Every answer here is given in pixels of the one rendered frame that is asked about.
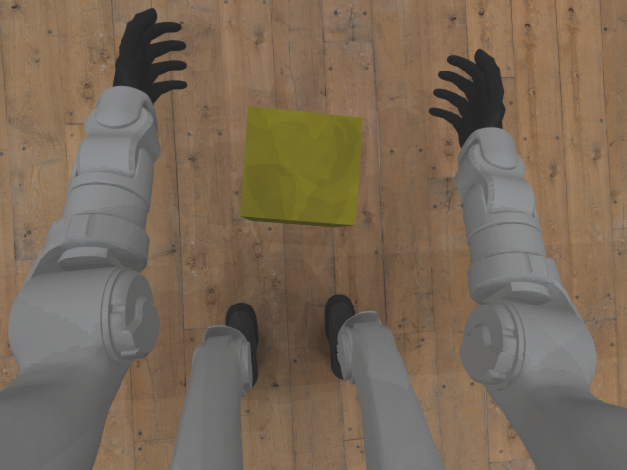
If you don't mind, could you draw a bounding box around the carton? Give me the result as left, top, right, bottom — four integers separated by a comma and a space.
240, 106, 363, 227

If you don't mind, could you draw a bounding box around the robot left upper arm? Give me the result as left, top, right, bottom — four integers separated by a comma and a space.
0, 266, 160, 470

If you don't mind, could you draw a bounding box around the robot left hand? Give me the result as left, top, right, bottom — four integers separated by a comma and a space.
113, 8, 187, 106

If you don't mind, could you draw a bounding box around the right robot forearm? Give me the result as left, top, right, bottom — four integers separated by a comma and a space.
455, 127, 597, 377

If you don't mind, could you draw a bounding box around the robot left shin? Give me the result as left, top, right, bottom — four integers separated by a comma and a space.
192, 325, 248, 364

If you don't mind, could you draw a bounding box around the robot right upper arm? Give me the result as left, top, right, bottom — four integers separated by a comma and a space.
459, 299, 627, 470

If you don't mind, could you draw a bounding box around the left robot forearm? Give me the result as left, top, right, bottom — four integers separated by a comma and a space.
8, 86, 161, 361

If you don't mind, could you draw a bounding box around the robot right hand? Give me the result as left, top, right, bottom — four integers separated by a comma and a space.
429, 49, 505, 147

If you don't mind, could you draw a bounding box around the robot right thigh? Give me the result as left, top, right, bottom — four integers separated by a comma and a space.
338, 321, 445, 470

